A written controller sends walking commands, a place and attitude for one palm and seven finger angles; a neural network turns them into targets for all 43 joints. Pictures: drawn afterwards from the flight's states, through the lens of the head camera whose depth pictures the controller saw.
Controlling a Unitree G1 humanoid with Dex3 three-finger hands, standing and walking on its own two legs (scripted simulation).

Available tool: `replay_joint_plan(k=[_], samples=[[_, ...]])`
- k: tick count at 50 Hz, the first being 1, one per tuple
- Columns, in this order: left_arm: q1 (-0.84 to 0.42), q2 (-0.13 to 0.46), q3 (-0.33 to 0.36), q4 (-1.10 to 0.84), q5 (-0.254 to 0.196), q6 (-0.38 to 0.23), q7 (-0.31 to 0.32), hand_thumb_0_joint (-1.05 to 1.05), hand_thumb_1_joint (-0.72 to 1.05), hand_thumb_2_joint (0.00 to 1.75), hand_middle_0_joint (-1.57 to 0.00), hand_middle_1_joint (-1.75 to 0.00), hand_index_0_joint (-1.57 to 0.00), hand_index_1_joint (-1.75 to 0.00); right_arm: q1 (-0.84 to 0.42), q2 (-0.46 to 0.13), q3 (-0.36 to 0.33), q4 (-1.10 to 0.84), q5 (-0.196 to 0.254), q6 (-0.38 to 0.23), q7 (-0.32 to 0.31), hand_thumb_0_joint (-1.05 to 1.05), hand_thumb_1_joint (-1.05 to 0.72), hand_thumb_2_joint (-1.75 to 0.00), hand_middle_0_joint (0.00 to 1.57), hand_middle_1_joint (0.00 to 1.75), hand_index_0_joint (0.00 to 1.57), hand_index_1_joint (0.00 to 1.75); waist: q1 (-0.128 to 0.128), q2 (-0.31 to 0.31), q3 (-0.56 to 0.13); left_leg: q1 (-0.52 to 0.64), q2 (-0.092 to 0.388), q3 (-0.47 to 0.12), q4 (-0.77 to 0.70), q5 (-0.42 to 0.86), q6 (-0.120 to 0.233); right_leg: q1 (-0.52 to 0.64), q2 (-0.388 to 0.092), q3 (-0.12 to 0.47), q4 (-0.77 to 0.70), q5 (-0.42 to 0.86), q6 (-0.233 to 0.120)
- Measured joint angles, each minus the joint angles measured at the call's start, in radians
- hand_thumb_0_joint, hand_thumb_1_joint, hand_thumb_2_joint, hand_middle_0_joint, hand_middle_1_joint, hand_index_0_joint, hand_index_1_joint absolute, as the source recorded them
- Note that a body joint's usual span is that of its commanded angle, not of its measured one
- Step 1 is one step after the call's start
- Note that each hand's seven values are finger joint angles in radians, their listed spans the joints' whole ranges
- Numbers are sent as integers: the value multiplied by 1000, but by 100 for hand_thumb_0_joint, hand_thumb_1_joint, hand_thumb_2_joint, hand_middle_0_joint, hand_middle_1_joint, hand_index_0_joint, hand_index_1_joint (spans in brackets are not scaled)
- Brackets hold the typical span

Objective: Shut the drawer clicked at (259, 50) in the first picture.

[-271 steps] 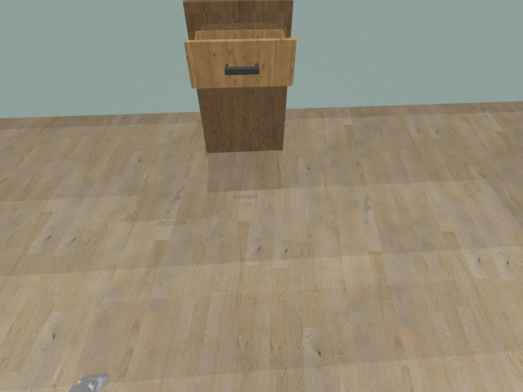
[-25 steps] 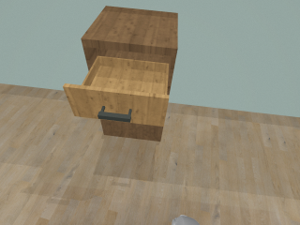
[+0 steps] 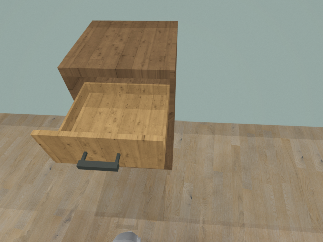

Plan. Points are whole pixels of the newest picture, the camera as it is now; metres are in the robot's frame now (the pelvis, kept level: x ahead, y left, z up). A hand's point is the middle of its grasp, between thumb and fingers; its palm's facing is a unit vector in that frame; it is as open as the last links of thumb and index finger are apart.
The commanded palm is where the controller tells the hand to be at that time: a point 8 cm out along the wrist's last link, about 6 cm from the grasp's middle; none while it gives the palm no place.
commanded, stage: come to a stop and stand still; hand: left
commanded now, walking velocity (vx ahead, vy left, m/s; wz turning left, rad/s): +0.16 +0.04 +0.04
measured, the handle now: (99, 160) +0.38 +0.23 -0.09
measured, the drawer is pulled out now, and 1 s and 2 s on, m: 0.30 0.30 0.30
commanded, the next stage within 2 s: look again from close up in 1.18 s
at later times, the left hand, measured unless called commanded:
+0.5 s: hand out of the picture +0.05 +0.21 -0.18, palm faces +0.01 -0.98 -0.21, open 7.4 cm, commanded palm none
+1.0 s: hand out of the picture +0.05 +0.13 -0.17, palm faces +0.02 -0.98 -0.22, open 7.2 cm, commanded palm none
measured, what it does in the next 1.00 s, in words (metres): steps on the spot: left foot, then right foot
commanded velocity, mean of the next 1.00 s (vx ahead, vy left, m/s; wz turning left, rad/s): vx -0.07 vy -0.03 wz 0.00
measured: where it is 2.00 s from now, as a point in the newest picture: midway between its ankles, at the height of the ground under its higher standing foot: outside the picture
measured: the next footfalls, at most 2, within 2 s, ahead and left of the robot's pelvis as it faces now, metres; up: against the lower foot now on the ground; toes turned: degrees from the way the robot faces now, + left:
left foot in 0.20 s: +0.13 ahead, +0.16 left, +0.00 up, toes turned +5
right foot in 0.62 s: +0.05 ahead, -0.11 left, +0.00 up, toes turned -6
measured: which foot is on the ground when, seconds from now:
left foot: up 0.00-0.18, down 0.20-0.62, up 0.64-0.88, down 0.90-1.00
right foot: down 0.00-0.36, up 0.38-0.60, down 0.62-1.00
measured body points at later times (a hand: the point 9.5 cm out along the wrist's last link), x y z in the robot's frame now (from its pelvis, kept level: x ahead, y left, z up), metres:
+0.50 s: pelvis +0.05 +0.03 +0.00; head +0.09 +0.03 +0.44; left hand +0.05 +0.26 -0.16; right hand +0.13 -0.20 -0.16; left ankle +0.10 +0.15 -0.74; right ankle +0.00 -0.08 -0.71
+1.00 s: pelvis +0.01 -0.05 +0.00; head +0.02 -0.06 +0.45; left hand +0.05 +0.18 -0.16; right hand -0.02 -0.26 -0.17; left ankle +0.00 +0.11 -0.74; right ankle +0.01 -0.10 -0.74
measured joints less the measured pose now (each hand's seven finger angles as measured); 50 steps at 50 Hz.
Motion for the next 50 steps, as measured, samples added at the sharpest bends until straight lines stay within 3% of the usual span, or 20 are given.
replay_joint_plan(k=[7, 10, 15, 19, 23, 26, 28, 30, 32, 35, 39, 44, 46, 50], samples=[[85, -16, -14, 51, 6, 9, -9, 0, 92, 89, -20, -30, -20, -30, -75, -14, 7, -11, 5, -1, 6, 0, -92, -90, 20, 30, 20, 30, 54, -15, -17, 90, -22, 11, -300, 10, -14, 60, -2, 10, -37, -27, 24], [114, -28, -24, 75, 1, 23, -3, 0, 91, 89, -20, -30, -20, -30, -89, -8, 23, -7, 9, -14, -1, 0, -92, -90, 20, 30, 20, 30, 68, -13, -20, 201, -32, 6, -490, 144, -12, 65, 2, 11, 11, -71, 44], [113, -27, -35, 97, -5, 56, 13, 0, 91, 89, -20, -30, -20, -30, -112, 44, 45, 11, 16, -13, -22, 0, -92, -90, 20, 30, 20, 30, 83, -79, -7, 263, -67, 37, -533, 75, 25, 85, -35, 36, 35, -104, 73], [89, -25, -34, 74, -2, 77, 7, 0, 90, 89, -20, -30, -20, -30, -134, 64, 45, -7, 20, -1, -34, -1, -92, -90, 20, 30, 20, 30, 76, -102, 18, 268, -85, 62, -566, 94, 35, 44, -55, 67, 91, -135, 86], [43, -9, -17, 34, 3, 97, 7, 0, 90, 89, -20, -30, -20, -30, -154, 55, 25, -29, 17, 6, -48, -2, -93, -90, 21, 30, 20, 30, 58, -86, 49, 243, -79, 76, -575, 116, 37, -75, -48, 120, 337, -288, 93], [17, 12, -1, 7, 4, 99, 11, 0, 90, 89, -20, -30, -20, -30, -156, 32, 14, -32, 9, 20, -43, -2, -92, -90, 21, 30, 20, 30, 47, -62, 56, 220, -61, 79, -567, 127, 25, -126, -45, 140, 434, -307, 97], [6, 25, 5, -7, 3, 95, 14, 0, 90, 89, -20, -30, -20, -30, -148, 14, 7, -27, 4, 29, -35, -1, -92, -90, 21, 30, 20, 30, 42, -47, 51, 207, -50, 79, -553, 129, 12, -115, -53, 137, 388, -282, 97], [5, 38, 6, -17, 5, 85, 15, 0, 90, 89, -20, -30, -20, -30, -130, 0, 1, -18, 5, 36, -27, -1, -92, -90, 21, 30, 20, 30, 37, -37, 35, 187, -42, 77, -520, 120, -6, -65, -63, 132, 251, -184, 99], [3, 41, 3, -12, 10, 75, 18, 0, 91, 90, -20, -30, -19, -30, -112, -16, -5, -7, 11, 47, -20, -1, -91, -90, 20, 30, 20, 30, 30, -14, 24, 167, -29, 58, -465, 74, -16, -36, -50, 120, 196, -163, 68], [8, 30, -13, -6, 12, 75, 15, 0, 91, 90, -20, -30, -19, -30, -70, -31, -8, 8, 12, 70, -10, 0, -91, -90, 20, 30, 20, 30, 16, 3, -7, 155, -48, 4, -381, -95, 0, -14, -36, 102, 170, -157, 42], [8, 10, -28, 4, 6, 69, 11, 0, 90, 90, -20, -30, -20, -30, -30, -30, 1, 36, 12, 68, -8, 0, -91, -90, 20, 30, 20, 30, 9, -6, -32, 177, -66, -22, -295, -101, 8, 16, -19, 97, 99, -113, 21], [-15, -11, -32, 13, -3, 59, 14, 0, 92, 89, -20, -30, -20, -30, 12, -14, 18, 62, 13, 51, -16, 0, -91, -90, 20, 30, 20, 30, -1, 2, -28, 283, -59, -37, -441, -21, 6, 13, 24, 63, 77, -96, 3], [-26, -9, -32, 22, -10, 56, 14, 0, 93, 89, -20, -30, -20, -30, 22, 1, 27, 80, 13, 41, -22, 0, -91, -90, 20, 30, 20, 30, -4, -1, -21, 321, -51, -55, -520, -8, -14, 8, 37, 44, 80, -97, -1], [-31, 3, -25, 38, -17, 55, 19, 0, 95, 89, -20, -30, -20, -30, 38, 38, 48, 100, 11, 33, -28, 0, -91, -90, 20, 30, 20, 30, 15, -37, 0, 346, -52, -52, -576, 28, -40, 33, 39, 47, 23, -59, -2]])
